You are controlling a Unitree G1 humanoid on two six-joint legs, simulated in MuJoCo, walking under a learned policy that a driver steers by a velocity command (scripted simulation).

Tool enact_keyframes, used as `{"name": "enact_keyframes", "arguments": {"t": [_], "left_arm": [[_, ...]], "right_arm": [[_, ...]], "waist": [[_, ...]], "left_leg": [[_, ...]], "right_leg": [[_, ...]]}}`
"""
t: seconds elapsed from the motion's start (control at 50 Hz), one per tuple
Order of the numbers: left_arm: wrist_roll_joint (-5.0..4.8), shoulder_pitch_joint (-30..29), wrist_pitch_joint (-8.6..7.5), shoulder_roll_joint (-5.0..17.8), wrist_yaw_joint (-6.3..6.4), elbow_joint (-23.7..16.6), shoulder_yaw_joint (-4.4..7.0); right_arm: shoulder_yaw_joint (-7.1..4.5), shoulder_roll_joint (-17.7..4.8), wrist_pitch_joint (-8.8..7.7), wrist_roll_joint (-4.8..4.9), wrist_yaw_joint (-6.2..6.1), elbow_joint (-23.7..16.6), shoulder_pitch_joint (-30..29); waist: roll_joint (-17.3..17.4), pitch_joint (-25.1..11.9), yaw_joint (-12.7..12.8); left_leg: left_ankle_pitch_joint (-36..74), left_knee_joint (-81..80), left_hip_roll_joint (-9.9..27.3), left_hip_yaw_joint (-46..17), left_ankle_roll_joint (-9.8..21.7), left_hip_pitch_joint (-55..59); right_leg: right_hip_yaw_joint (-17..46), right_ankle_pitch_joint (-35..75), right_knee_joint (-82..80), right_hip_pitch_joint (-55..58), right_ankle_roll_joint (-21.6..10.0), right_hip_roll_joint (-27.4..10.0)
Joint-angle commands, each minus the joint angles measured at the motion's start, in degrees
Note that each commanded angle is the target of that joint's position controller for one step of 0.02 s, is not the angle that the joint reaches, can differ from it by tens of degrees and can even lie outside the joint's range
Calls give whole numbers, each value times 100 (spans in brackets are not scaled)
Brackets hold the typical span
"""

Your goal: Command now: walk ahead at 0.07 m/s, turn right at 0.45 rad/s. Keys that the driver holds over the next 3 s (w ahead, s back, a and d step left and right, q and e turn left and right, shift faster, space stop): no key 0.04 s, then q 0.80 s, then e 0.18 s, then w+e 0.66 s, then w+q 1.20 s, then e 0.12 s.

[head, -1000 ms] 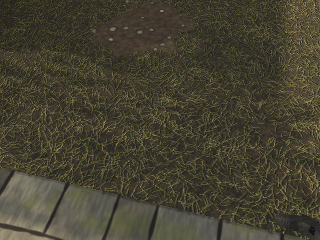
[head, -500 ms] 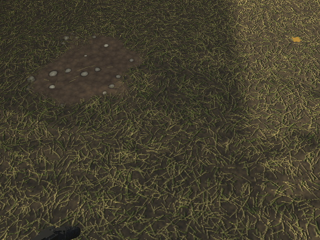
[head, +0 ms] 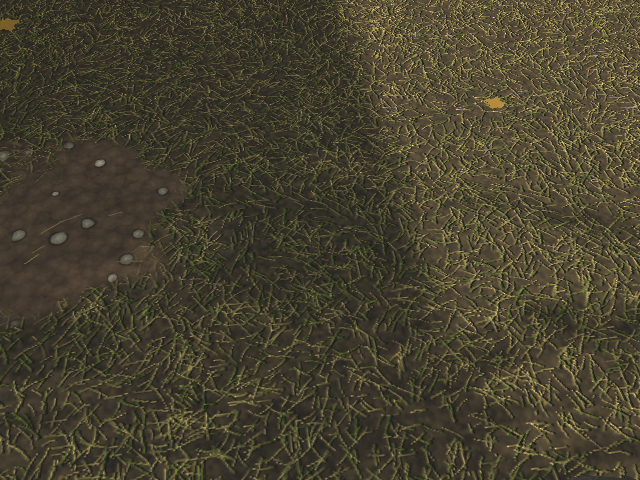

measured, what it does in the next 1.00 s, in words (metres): steps on the spot, turning left: right foot, then left foot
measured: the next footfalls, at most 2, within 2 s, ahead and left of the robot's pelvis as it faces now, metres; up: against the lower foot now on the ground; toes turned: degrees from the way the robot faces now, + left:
right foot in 0.26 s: +0.06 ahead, -0.13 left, +0.00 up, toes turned +4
left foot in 0.60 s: +0.06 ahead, +0.14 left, +0.00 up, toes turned +13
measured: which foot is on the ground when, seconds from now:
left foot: down 0.00-0.30, up 0.32-0.58, down 0.60-1.00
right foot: up 0.00-0.24, down 0.26-0.60, up 0.62-1.00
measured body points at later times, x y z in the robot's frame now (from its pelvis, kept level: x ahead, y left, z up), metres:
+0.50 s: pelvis +0.03 +0.00 +0.01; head +0.06 +0.01 +0.46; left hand +0.14 +0.29 -0.09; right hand +0.19 -0.27 -0.10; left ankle +0.02 +0.12 -0.68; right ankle +0.02 -0.13 -0.73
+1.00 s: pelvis +0.04 +0.04 +0.01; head +0.05 +0.06 +0.46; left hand +0.07 +0.35 -0.10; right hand +0.29 -0.16 -0.07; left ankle +0.03 +0.13 -0.73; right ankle +0.10 -0.10 -0.70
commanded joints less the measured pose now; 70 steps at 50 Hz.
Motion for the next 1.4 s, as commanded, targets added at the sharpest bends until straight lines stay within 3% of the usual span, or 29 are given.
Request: {"name": "enact_keyframes", "arguments": {"t": [0.02, 0.06, 0.14, 0.2, 0.26, 0.28, 0.3, 0.32, 0.38, 0.42, 0.52, 0.58, 0.6, 0.62, 0.64, 0.66, 0.7, 0.72, 0.88, 1.02, 1.06, 1.08, 1.12, 1.16, 1.24, 1.28, 1.3, 1.34, 1.4], "left_arm": [[-36, 614, 7, 929, 17, -239, 207], [12, 228, 176, 753, 92, -260, 189], [118, 214, 103, -62, 8, -206, -92], [51, 49, 40, 189, -17, -163, -11], [88, 140, 9, 415, -4, -108, 76], [174, 251, 5, 608, 32, -167, 117], [217, 221, 29, 919, 20, -42, 231], [249, 80, 12, 754, 5, -126, 209], [180, -333, -141, 540, 79, -271, 153], [68, -522, -179, 490, 88, -245, 152], [22, -412, -19, 712, 78, -124, 273], [-129, -481, -55, 741, 56, -61, 283], [-94, -140, -110, 585, 16, 82, 247], [211, -57, -152, 238, -24, -90, 134], [217, -717, -176, 207, 14, -364, 94], [107, -875, -158, 473, 29, -341, 168], [74, -795, -105, 502, 101, -182, 209], [105, -758, -81, 570, 141, -167, 244], [45, -619, -117, 268, 39, -9, 133], [46, -427, -208, 90, -143, 112, 3], [129, -360, -222, 440, -110, 35, 15], [51, -340, -205, 811, -93, 112, 123], [26, 82, -236, 686, -110, 210, 117], [2, 125, -277, 710, -90, 227, 113], [-103, -372, -222, 510, -25, -57, 86], [-168, -718, -309, -51, -26, -480, -66], [-194, -747, -366, 226, -27, -587, 2], [-204, -374, -397, 287, -98, -386, 62], [-147, -519, -416, 131, -253, -395, 23]], "right_arm": [[-239, -728, 74, 51, -58, -383, 426], [-157, -608, 169, 69, -46, -410, 107], [-95, -472, 240, 81, 36, -243, -79], [-246, -921, 304, 175, 49, -181, 263], [-261, -945, 329, 300, 11, -184, 354], [-221, -807, 289, 260, 21, -224, 321], [-202, -597, 246, 263, 34, -360, 265], [-220, -682, 228, 242, 35, -353, 178], [-412, -862, 367, 249, 11, -240, 478], [-364, -598, 490, 275, 4, -222, 622], [-282, -485, 543, 321, 203, -578, 261], [-389, -638, 566, 279, 246, -515, 733], [-474, -843, 560, 243, 175, -499, 926], [-669, -1665, 547, 210, 62, -626, 1124], [-623, -1731, 443, 12, 125, -699, 1259], [-550, -1496, 328, -15, 169, -709, 1209], [-478, -1213, 269, 161, 100, -708, 679], [-437, -1125, 301, 243, 51, -737, 464], [-391, -1013, 448, 169, -142, -802, 347], [-100, -518, 383, 42, 23, -450, 228], [-92, -554, 294, -66, 31, -345, 577], [-131, -609, 262, -57, 20, -422, 629], [-190, -650, 173, 94, -30, -514, 113], [-195, -493, 41, 208, 1, -566, 81], [-298, -422, -207, 232, 121, -316, 711], [-507, -1081, -203, 138, 99, -37, 1765], [-519, -1102, -210, 113, 106, 6, 1739], [-395, -657, -246, 153, 36, -28, 1521], [-353, -577, -221, 122, 18, 13, 1358]], "waist": [[935, -1108, -178], [655, -683, -186], [1107, -571, -61], [1215, -649, -237], [973, -568, -110], [617, -642, -63], [-665, -458, -238], [-1062, -299, -111], [-804, -186, -155], [-588, -175, -257], [-927, -432, 2], [-764, -513, -275], [-279, -587, -311], [1478, -760, -199], [1830, -1017, -560], [1040, -962, -650], [536, -582, -369], [613, -510, -272], [884, -696, -270], [803, -312, -186], [262, -339, -381], [-307, -221, -593], [-930, 222, -227], [-1356, 556, -248], [-863, 34, -677], [903, -229, -975], [1086, 235, -886], [634, 404, -606], [593, 382, -592]], "left_leg": [[1935, -800, 2361, -2580, 1475, 2486], [1108, -995, 1824, -1837, 1216, 1656], [947, -1161, 1014, -871, 995, 925], [591, -1017, 1199, -1377, 1160, 1290], [-285, -933, 1067, -1620, 783, 686], [-642, -616, 893, -1466, 520, 176], [-1330, -62, 215, -474, 186, -186], [-1557, 647, -47, -29, -24, -244], [-2514, 3014, 141, -38, -314, -879], [-2233, 3099, 299, -47, -434, -1070], [-1623, 1499, 329, 579, -436, -90], [-501, 16, 69, 880, -112, 902], [463, -531, 107, 506, 92, 1623], [3056, -593, 1591, -1580, 732, 2768], [3711, -808, 2557, -2965, 1998, 2559], [3139, -901, 2371, -2606, 2040, 2495], [2098, -866, 1746, -1843, 1432, 2170], [1902, -906, 1581, -1696, 1288, 1991], [692, -1008, 1262, -1610, 1221, 1750], [-475, -935, 1065, -1327, 944, 845], [-2001, -606, 577, -1001, 445, 634], [-2369, -382, 55, -366, 250, 529], [-2215, 730, -197, 349, 13, 519], [-1917, 884, -143, 287, 67, 366], [-1012, -595, 203, 48, 312, 2263], [-2787, -1644, 1757, -2262, 937, 3602], [-2930, -1942, 2556, -3196, 1421, 3369], [-2302, -1953, 2333, -2488, 1323, 3412], [-385, -2052, 1826, -963, 945, 3195]], "right_leg": [[-199, -471, 2372, -1624, 434, -457], [-273, 48, 2369, -1436, 544, -563], [-910, 318, 42, -75, 569, -729], [-948, 1038, -1232, 287, 481, -629], [-884, 1941, -2300, 1177, 71, -740], [-493, 2182, -2269, 1607, -179, -1312], [-57, 1904, -2432, 1220, -555, -1761], [442, 2039, -2867, 943, -906, -2235], [550, 4189, -2750, 1132, -1325, -2831], [3, 4805, -2550, 1379, -1143, -2622], [-719, 4721, -2317, 1417, -994, -2428], [-990, 4141, -1715, 1095, -681, -2373], [-1348, 3372, -1059, 628, -303, -2100], [-1890, 864, 732, -914, 355, -1437], [-1112, -1087, 1906, -1771, 530, -722], [-700, -922, 2474, -1885, 491, -885], [-641, 0, 2227, -1957, 425, -1055], [-612, 346, 1999, -1832, 455, -1089], [-719, 1176, 359, -1047, 655, -889], [-1043, 2050, -2067, 830, 341, -969], [-461, 2657, -2179, 1151, 46, -1391], [-241, 1258, -2140, 720, -324, -1402], [938, -1286, -3247, -26, -844, -1824], [1805, -1387, -3661, -79, -1068, -2142], [1061, -246, -2941, -613, -589, -1429], [-340, 357, -447, -2278, -57, -508], [-281, -23, 567, -3032, -36, -823], [-134, 595, 1476, -3415, -104, -1118], [-426, 1505, 1499, -3290, -42, -1319]]}}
